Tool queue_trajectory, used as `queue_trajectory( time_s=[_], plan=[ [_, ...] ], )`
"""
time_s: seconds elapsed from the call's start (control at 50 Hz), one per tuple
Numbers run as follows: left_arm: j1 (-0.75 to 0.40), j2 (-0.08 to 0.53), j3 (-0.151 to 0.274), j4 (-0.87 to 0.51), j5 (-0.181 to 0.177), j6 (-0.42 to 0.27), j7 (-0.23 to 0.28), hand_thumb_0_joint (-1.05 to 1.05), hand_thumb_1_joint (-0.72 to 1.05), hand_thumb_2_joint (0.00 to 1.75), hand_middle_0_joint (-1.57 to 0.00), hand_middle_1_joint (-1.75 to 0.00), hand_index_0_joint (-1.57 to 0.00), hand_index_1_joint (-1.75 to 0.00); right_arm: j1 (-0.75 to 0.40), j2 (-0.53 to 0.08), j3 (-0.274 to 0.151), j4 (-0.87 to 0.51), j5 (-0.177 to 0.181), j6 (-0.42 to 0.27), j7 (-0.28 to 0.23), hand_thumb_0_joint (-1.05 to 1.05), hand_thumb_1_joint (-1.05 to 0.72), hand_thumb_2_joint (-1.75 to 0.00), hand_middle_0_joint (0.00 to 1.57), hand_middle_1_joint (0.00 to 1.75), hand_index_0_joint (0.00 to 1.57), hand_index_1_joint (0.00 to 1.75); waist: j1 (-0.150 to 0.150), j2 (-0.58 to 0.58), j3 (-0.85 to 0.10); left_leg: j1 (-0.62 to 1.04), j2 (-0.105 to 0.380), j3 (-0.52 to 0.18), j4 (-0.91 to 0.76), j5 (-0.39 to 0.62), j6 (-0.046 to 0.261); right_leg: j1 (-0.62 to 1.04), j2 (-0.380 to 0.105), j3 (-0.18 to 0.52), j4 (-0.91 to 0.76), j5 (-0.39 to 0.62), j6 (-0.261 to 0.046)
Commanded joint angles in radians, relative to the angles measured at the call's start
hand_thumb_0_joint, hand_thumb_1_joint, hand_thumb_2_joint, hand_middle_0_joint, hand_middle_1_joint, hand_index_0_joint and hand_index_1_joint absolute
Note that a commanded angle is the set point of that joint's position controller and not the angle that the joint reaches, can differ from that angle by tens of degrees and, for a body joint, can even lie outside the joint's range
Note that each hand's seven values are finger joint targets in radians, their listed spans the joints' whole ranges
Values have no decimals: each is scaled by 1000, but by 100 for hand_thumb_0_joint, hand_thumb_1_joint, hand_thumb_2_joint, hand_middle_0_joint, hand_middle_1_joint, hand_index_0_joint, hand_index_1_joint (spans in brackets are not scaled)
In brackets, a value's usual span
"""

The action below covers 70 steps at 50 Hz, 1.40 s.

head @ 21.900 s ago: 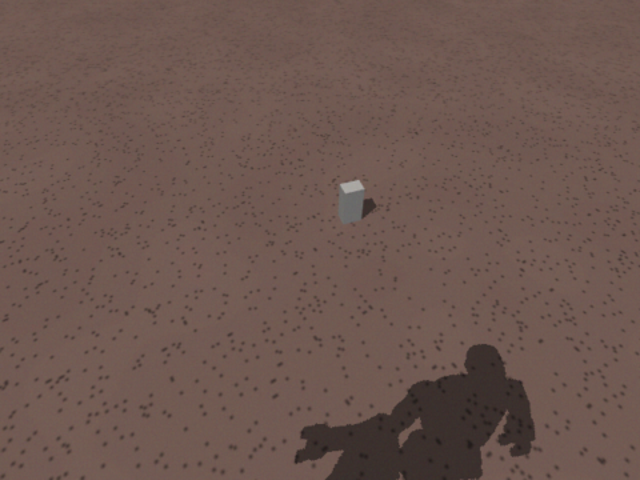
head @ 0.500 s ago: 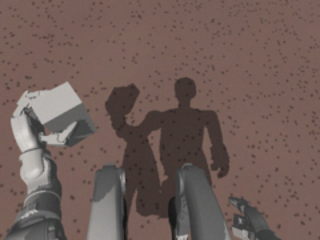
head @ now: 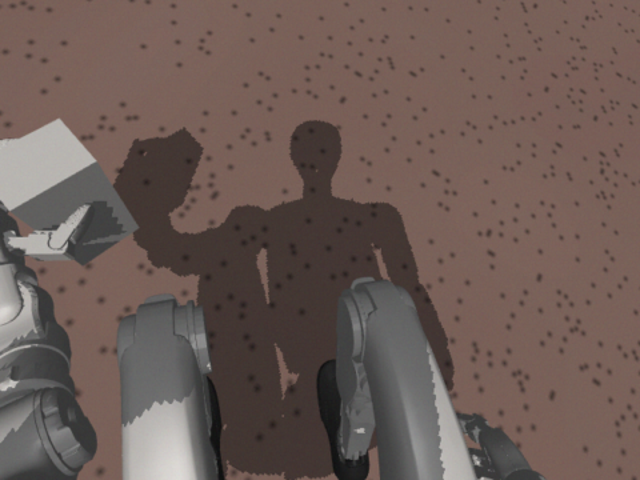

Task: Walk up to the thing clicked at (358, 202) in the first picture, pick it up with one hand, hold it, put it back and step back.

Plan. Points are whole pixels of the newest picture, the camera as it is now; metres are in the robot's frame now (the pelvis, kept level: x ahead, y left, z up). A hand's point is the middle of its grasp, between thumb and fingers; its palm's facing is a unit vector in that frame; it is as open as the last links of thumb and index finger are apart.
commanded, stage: crouch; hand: left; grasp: from the side
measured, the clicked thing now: (72, 202) +0.45 +0.27 -0.09
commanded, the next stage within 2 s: lower in 0.52 s
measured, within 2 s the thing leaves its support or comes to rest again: neither
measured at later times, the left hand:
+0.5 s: hand (55, 216) +0.44 +0.30 -0.12, palm faces +0.37 -0.93 +0.00, open 10.3 cm
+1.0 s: hand (77, 226) +0.45 +0.29 -0.18, palm faces +0.37 -0.93 +0.00, open 10.3 cm
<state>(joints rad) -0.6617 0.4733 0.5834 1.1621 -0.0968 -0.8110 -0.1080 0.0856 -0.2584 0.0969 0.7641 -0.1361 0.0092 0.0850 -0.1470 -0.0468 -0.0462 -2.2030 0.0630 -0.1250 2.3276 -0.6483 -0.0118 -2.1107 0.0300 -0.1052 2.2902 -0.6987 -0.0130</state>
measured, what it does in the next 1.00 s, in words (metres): lowers itself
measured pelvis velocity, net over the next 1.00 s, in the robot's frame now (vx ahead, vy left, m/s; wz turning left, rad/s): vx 0.00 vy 0.01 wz -0.11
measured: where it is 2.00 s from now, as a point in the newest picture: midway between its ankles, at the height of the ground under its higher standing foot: (276, 451)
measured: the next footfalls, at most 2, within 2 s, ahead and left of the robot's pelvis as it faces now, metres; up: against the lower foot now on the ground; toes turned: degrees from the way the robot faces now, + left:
none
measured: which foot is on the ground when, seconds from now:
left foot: down 0.00-1.00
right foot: down 0.00-1.00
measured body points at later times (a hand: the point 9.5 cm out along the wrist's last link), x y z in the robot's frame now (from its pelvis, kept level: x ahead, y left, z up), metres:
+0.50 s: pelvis +0.01 +0.00 -0.04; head +0.23 +0.09 +0.34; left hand +0.42 +0.34 -0.12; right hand +0.13 -0.27 -0.15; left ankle +0.10 +0.13 -0.32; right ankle +0.10 -0.11 -0.32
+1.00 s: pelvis +0.00 +0.01 -0.06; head +0.24 +0.12 +0.30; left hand +0.42 +0.34 -0.18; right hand +0.11 -0.26 -0.14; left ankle +0.10 +0.13 -0.32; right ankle +0.10 -0.11 -0.32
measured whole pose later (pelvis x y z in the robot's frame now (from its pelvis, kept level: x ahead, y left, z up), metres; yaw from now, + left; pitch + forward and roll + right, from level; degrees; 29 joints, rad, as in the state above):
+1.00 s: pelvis +0.00 +0.01 -0.06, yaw -6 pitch +20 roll -12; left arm -0.63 0.66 0.65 1.22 -0.11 -0.90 -0.10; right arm -0.05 -0.31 0.29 0.68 -0.25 0.03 0.11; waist -0.20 -0.17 0.17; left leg -2.28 0.06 -0.26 2.58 -0.68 -0.01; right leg -2.14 0.07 -0.20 2.45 -0.69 0.02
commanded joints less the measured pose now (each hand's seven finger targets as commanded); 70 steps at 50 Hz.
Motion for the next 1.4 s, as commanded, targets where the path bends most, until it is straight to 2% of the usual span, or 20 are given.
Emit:
queue_trajectory(
  time_s=[0.0,0.06,0.16,0.24,0.28,0.3,0.36,0.46,0.52,0.62,0.68,0.72,0.74,0.86,0.96,0.98,1.04,1.18,1.24,1.38],
  plan=[
    [-321,295,38,-234,-38,-104,-19,0,16,123,-118,-131,-119,-132,96,-244,-62,-48,-11,-10,-15,0,-92,-91,20,30,20,30,29,248,-670,449,-20,49,-230,58,17,290,36,-25,-230,126,-25],
    [-329,331,52,-243,-39,-105,-24,0,15,120,-117,-129,-118,-129,97,-247,-52,-40,-21,-6,-18,0,-92,-91,20,30,20,30,29,257,-668,413,-19,52,-194,70,17,311,39,-21,-218,143,-21],
    [-276,299,37,-221,-47,-94,-52,0,19,121,-117,-129,-118,-130,91,-267,-45,-39,-33,1,-14,0,-92,-91,20,30,20,30,14,268,-644,435,-13,33,-165,102,14,272,43,-47,-183,176,-20],
    [-266,335,64,-251,-60,-96,-56,0,17,120,-118,-129,-119,-130,87,-272,-34,-38,-40,7,-14,0,-93,-91,20,30,20,30,27,268,-657,412,-12,30,-132,141,13,307,47,-49,-161,215,-17],
    [-248,313,57,-242,-62,-93,-56,0,17,121,-119,-131,-120,-131,86,-275,-28,-43,-45,9,-10,0,-93,-91,20,30,20,30,15,266,-647,415,-9,20,-125,159,12,302,49,-60,-147,228,-17],
    [-250,328,64,-253,-63,-95,-51,0,16,120,-120,-130,-121,-131,71,-274,-28,-46,-44,11,-10,0,-93,-91,20,30,20,30,28,263,-630,390,-9,22,-123,136,12,291,50,-58,-147,208,-18],
    [-258,323,58,-268,-58,-97,-44,0,18,122,-122,-133,-123,-133,73,-279,-21,-48,-52,15,-8,0,-93,-91,20,30,20,30,14,278,-633,409,-6,11,-108,172,9,289,52,-64,-129,241,-19],
    [-249,340,54,-259,-44,-102,-33,0,17,121,-121,-132,-122,-132,55,-289,-12,-51,-63,21,-7,0,-93,-91,20,30,20,30,5,291,-593,406,-2,1,-103,132,6,256,55,-80,-120,207,-20],
    [-265,315,22,-279,-46,-102,-39,0,16,119,-121,-131,-123,-131,35,-295,-6,-58,-66,21,-4,0,-92,-91,20,30,20,30,-11,315,-555,411,0,-6,-110,96,4,212,52,-92,-114,181,-24],
    [-256,351,40,-292,-51,-104,-33,0,12,116,-122,-133,-124,-132,34,-302,10,-68,-73,28,-1,0,-93,-91,20,30,20,30,-13,311,-590,403,-1,-11,-83,131,5,259,53,-94,-103,215,-18],
    [-216,311,33,-176,-60,-100,-18,0,7,117,-123,-134,-125,-134,19,-306,33,-72,-78,27,3,0,-93,-91,20,30,20,30,-36,253,-505,345,0,-19,-59,106,9,241,58,-104,-101,200,-14],
    [-201,323,43,-136,-63,-115,-6,0,10,118,-123,-135,-125,-134,6,-311,50,-87,-82,24,6,0,-93,-91,20,30,20,30,-47,213,-480,309,-1,-25,-40,86,15,262,61,-111,-107,193,-9],
    [-221,368,65,-158,-59,-125,0,0,12,118,-122,-133,-124,-133,3,-315,55,-89,-84,26,5,0,-92,-91,20,30,20,30,-37,221,-487,315,1,-26,-40,90,14,268,62,-112,-105,193,-9],
    [-262,450,75,-165,-34,-179,10,0,18,116,-120,-131,-123,-130,-42,-339,85,-106,-108,23,10,0,-92,-90,20,30,20,30,-50,298,-452,338,11,-42,-41,34,6,235,67,-126,-84,148,-14],
    [-240,513,110,-172,-37,-205,11,0,14,111,-119,-129,-122,-128,-56,-370,109,-122,-128,22,8,0,-93,-91,20,30,20,30,-59,375,-485,426,21,-62,-41,103,-9,251,68,-145,-55,203,-16],
    [-227,474,86,-146,-37,-203,8,0,15,112,-119,-129,-121,-128,-53,-373,111,-115,-131,22,10,0,-93,-91,20,30,20,30,-71,383,-474,446,23,-68,-39,132,-13,241,67,-149,-46,225,-17],
    [-209,508,106,-138,-33,-206,17,0,13,113,-119,-130,-122,-129,-59,-387,123,-127,-140,24,10,0,-93,-91,20,30,20,30,-76,395,-458,444,25,-77,-35,164,-16,260,69,-158,-41,256,-16],
    [-193,458,58,-66,-38,-212,38,0,16,114,-118,-129,-121,-128,-84,-403,150,-144,-155,25,21,0,-92,-90,20,30,20,30,-116,356,-380,408,28,-98,-21,132,-15,255,72,-183,-43,244,-9],
    [-213,502,53,-62,-29,-223,38,0,18,114,-117,-128,-119,-127,-101,-409,162,-152,-157,26,20,0,-91,-90,20,30,20,30,-125,331,-355,369,28,-98,-6,94,-7,262,75,-184,-49,224,-4],
    [-224,565,102,-40,-42,-256,65,0,15,116,-119,-131,-122,-130,-142,-422,190,-168,-174,20,20,0,-91,-90,20,30,20,30,-120,325,-339,359,34,-101,9,62,-5,286,84,-187,-55,206,-2]
  ],
)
